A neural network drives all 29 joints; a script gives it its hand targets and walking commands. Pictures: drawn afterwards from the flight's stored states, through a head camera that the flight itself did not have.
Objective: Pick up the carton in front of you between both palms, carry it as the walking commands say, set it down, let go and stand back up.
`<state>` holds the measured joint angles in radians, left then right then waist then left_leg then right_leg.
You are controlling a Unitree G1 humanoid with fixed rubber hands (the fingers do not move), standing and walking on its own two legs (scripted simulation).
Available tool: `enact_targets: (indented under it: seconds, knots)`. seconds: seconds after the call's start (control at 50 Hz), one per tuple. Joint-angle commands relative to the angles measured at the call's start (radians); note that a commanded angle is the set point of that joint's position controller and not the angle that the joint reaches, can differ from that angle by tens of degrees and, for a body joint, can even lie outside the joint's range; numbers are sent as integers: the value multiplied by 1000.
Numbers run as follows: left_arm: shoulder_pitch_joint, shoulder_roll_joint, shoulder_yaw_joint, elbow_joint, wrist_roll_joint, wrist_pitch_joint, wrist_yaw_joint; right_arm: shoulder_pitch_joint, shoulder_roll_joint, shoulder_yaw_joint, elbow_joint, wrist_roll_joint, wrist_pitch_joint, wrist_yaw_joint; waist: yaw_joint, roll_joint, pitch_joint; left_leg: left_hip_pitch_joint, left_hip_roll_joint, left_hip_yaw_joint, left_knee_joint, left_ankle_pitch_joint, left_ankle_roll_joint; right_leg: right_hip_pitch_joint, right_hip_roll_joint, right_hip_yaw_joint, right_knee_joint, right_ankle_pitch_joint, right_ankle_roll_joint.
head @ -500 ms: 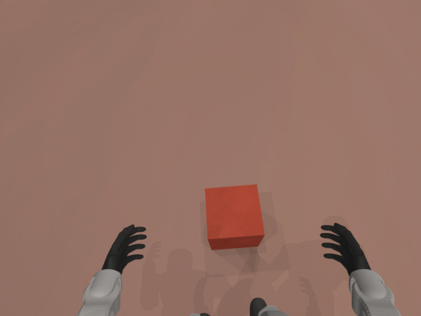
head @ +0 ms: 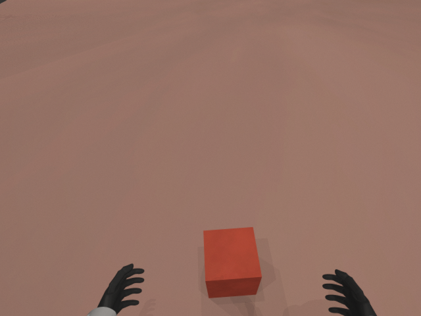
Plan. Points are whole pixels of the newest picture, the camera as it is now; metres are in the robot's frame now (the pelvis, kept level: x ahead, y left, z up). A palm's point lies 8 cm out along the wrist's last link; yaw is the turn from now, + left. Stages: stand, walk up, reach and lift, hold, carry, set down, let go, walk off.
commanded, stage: let go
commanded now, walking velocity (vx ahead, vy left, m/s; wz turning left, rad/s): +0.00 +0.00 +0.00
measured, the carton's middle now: (230, 263) +0.45 -0.01 -0.65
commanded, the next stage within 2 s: stand in 0.10 s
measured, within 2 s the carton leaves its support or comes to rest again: neither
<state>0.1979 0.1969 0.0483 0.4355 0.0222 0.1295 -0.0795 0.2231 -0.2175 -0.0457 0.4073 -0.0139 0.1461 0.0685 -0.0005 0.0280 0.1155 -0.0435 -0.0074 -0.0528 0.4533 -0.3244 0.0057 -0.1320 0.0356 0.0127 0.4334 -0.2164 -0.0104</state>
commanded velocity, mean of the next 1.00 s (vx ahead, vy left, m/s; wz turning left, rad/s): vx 0.00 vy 0.00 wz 0.00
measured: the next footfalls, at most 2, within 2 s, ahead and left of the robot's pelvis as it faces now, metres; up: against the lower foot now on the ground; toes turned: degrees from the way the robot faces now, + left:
none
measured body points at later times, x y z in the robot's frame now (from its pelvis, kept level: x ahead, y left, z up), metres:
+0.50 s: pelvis +0.05 +0.01 -0.01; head +0.05 +0.02 +0.44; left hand +0.16 +0.26 -0.13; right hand +0.12 -0.26 -0.12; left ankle -0.04 +0.12 -0.74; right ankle +0.02 -0.11 -0.74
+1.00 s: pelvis +0.05 +0.01 -0.01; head +0.05 +0.02 +0.44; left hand +0.09 +0.26 -0.16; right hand +0.05 -0.24 -0.15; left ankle -0.04 +0.12 -0.74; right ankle +0.02 -0.11 -0.74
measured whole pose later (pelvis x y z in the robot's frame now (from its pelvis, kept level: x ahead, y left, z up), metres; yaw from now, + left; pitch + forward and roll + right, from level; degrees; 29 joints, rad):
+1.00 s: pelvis +0.05 +0.01 -0.01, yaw -4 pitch +2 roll +0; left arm 0.35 0.24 -0.02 0.94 0.02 0.00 0.05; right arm 0.40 -0.23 0.02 0.87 -0.01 0.01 -0.05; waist -0.01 0.00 -0.05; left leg -0.12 -0.02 0.02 0.54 -0.44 0.03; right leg -0.28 0.04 0.08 0.60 -0.35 0.00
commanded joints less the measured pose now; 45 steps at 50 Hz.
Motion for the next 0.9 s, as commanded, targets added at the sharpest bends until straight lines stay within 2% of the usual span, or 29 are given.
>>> enact_targets:
  seconds: [0.0,0.04,0.06,0.08,0.1,0.12,0.14,0.16,0.2,0.26,0.3,0.44,0.56,0.68,0.88]
  knots:
    - [-29,102,34,-94,4,-11,0,-31,-92,-29,-96,0,-12,-5,5,-23,-70,-242,-11,35,-112,180,-8,243,4,8,-17,226,21]
    - [-32,103,33,-97,4,-14,-1,-31,-91,-28,-95,1,-14,-5,5,-24,-78,-232,-13,35,-107,192,-10,241,2,10,-16,238,20]
    - [-56,118,38,-164,19,42,27,56,-105,-31,-39,19,-49,-19,-21,22,-157,-210,-36,38,-79,175,-23,290,1,14,8,307,10]
    - [-39,110,32,-154,14,56,39,31,-103,-22,-55,27,-57,-27,-9,-9,-135,-231,-35,35,-75,168,-21,274,2,13,16,320,11]
    - [84,177,25,73,19,-75,76,39,-139,-21,96,-45,-112,-68,14,-118,-92,-175,55,36,-43,-118,-44,-72,-138,96,-102,-139,33]
    - [72,191,24,72,29,-119,95,70,-148,-30,79,-62,-139,-87,-13,-145,-27,-157,72,-2,-38,-133,-45,-189,-135,138,-148,-324,45]
    - [38,173,20,83,29,-149,100,71,-148,-28,107,-60,-161,-89,-22,-118,-10,-185,84,-20,-33,-129,-36,-244,-127,148,-138,-323,48]
    - [28,161,15,94,26,-173,100,77,-142,-24,127,-54,-179,-87,-27,-86,-37,-199,99,-41,-42,-117,-24,-235,-122,148,-110,-258,39]
    - [20,142,8,122,18,-205,87,53,-135,-20,152,-35,-209,-82,-10,-4,-153,-221,109,-65,-45,-44,-12,-119,-106,129,-24,-18,22]
    - [49,153,0,175,17,-225,84,54,-139,-12,182,-21,-227,-85,-2,-14,-227,-210,103,-61,-16,119,-19,-65,-116,139,53,222,0]
    - [80,163,-4,206,14,-223,88,85,-148,-9,203,-14,-224,-88,-3,-9,-230,-193,101,-53,5,209,-23,-78,-113,134,77,285,-6]
    - [137,166,-18,269,5,-199,103,159,-155,4,242,-4,-200,-99,-7,1,-206,-169,103,-30,56,420,-13,-125,-94,118,130,306,-11]
    - [159,164,-25,309,-1,-181,113,186,-154,12,271,2,-185,-107,-8,-10,-191,-154,101,-14,72,500,2,-129,-86,114,154,322,-17]
    - [173,162,-29,352,-5,-162,122,201,-145,19,309,2,-169,-113,-8,-16,-168,-143,96,-3,67,489,14,-134,-81,116,156,303,-21]
    - [197,146,-42,441,-6,-138,128,229,-124,35,401,-1,-149,-118,-9,-18,-118,-127,94,3,31,388,27,-132,-80,130,130,261,-24]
